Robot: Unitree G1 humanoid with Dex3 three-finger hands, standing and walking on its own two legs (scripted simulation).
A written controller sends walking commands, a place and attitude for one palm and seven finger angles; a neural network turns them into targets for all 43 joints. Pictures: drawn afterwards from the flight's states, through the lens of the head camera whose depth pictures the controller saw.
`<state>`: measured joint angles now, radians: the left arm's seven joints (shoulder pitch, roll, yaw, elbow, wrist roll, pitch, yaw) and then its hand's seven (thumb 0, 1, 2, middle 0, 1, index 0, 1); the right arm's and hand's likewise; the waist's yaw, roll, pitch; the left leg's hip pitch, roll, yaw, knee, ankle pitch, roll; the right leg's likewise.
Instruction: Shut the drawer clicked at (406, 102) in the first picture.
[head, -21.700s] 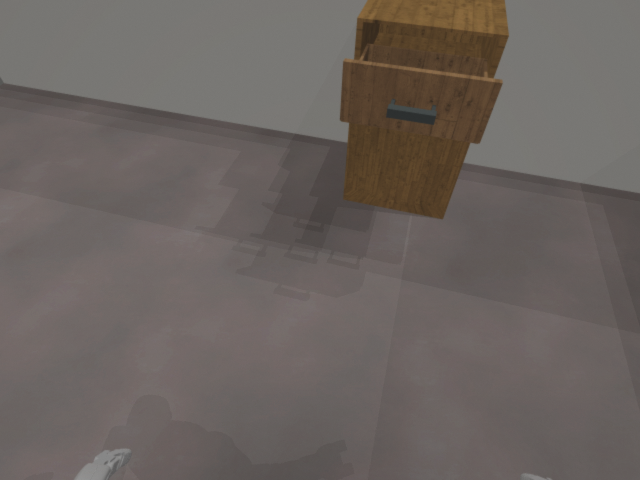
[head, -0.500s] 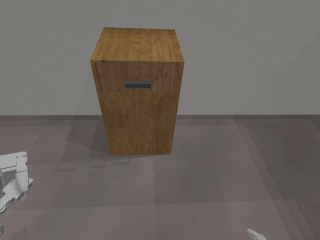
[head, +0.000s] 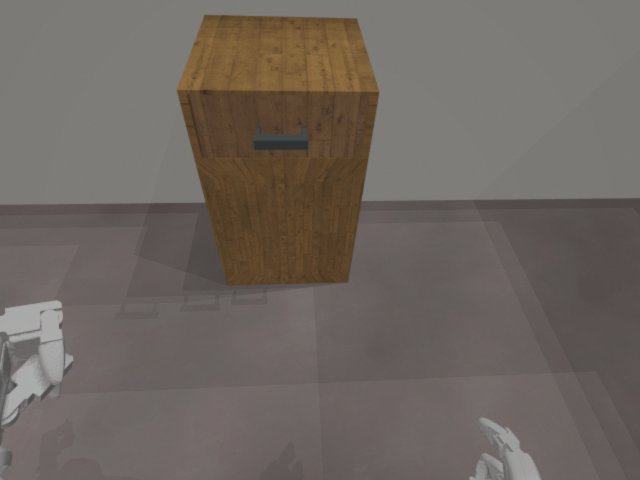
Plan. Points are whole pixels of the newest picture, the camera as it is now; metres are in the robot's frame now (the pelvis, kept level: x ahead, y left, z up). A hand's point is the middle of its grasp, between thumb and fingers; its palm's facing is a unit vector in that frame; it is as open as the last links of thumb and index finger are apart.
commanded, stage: stop stepping back and stand still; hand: left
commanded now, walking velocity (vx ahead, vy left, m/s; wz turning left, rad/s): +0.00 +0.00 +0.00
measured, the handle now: (281, 136) +0.86 +0.15 -0.08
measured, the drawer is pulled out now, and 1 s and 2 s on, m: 0.00 0.00 0.00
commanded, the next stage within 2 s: let the arm hang, fingers relaxed in 0.46 s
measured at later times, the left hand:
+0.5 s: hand (56, 331) +0.21 +0.25 +0.16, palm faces +0.31 -0.83 -0.46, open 3.3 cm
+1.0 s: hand out of the picture -0.02 +0.22 -0.17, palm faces +0.00 -0.98 -0.22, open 3.9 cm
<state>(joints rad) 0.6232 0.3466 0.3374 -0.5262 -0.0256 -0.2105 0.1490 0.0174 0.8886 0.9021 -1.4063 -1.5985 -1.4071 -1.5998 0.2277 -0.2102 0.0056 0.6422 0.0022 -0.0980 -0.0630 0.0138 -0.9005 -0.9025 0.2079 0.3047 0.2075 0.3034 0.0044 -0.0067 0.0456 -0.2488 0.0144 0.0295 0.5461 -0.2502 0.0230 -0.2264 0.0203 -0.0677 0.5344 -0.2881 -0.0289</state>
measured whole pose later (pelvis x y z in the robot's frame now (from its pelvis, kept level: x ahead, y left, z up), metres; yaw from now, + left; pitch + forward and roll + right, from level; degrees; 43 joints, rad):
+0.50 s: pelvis +0.01 +0.02 +0.01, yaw -1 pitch +0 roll -1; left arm 0.64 0.39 0.36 -0.60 -0.04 -0.22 0.13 0.02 0.89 0.90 -1.40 -1.60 -1.41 -1.60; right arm 0.19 -0.19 0.01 0.58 0.01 -0.09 -0.06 0.01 -0.90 -0.90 0.21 0.30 0.21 0.30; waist 0.01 -0.02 0.06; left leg -0.22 0.00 0.05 0.48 -0.26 0.04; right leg -0.19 0.01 -0.04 0.44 -0.25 0.00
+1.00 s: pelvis -0.03 +0.02 +0.01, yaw +1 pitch -1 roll -1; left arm 0.29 0.26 0.01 0.98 0.02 0.03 0.01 0.02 0.90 0.90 -0.83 -1.03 -0.83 -1.02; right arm 0.26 -0.25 0.00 1.01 -0.02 0.03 0.00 0.01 -0.90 -0.90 0.21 0.30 0.21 0.30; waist 0.01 -0.04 0.09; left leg -0.27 -0.02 0.02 0.49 -0.21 0.04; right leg -0.23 -0.01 -0.08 0.44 -0.20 -0.01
